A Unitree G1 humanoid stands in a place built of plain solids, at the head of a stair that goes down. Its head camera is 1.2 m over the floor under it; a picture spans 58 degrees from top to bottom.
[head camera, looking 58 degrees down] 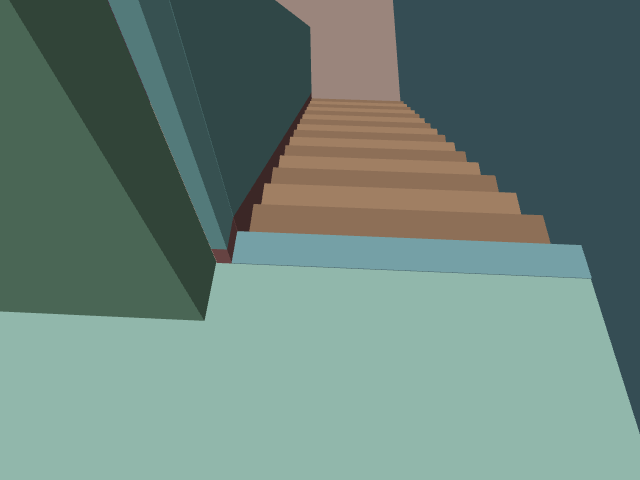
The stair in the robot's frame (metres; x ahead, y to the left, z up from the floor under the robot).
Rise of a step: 0.16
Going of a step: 0.23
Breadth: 1.12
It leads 3 degrees to the right of straight ahead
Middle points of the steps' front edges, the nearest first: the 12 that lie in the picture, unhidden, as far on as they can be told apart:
0.76 -0.29 0.00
0.99 -0.30 -0.16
1.22 -0.31 -0.31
1.46 -0.32 -0.47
1.69 -0.33 -0.63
1.92 -0.34 -0.79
2.15 -0.35 -0.95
2.39 -0.37 -1.10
2.62 -0.38 -1.26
2.85 -0.39 -1.42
3.08 -0.40 -1.58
3.32 -0.41 -1.74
